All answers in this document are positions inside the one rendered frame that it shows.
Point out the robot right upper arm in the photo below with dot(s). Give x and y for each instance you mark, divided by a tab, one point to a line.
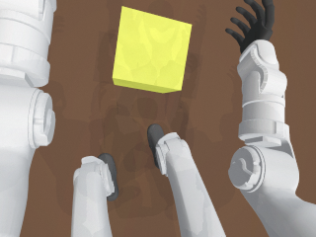
268	180

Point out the robot left upper arm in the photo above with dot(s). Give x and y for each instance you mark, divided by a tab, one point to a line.
27	121

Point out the left robot forearm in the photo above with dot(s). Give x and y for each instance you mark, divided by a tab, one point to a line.
25	36

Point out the robot right hand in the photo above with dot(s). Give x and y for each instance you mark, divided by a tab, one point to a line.
261	28

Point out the robot left foot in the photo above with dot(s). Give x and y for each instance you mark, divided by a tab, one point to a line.
108	159

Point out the robot right thigh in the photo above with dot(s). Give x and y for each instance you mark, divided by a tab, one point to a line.
196	214

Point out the right robot forearm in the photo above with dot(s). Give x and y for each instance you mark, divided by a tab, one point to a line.
263	101

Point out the carton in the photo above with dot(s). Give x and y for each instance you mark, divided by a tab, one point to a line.
151	52

